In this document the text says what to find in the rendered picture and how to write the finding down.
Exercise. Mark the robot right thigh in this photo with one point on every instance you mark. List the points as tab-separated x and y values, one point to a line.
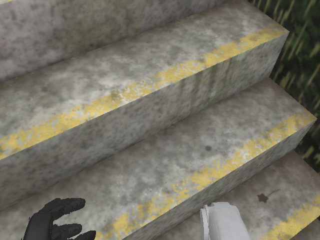
222	221

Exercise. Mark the robot left hand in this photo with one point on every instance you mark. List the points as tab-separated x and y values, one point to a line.
40	225

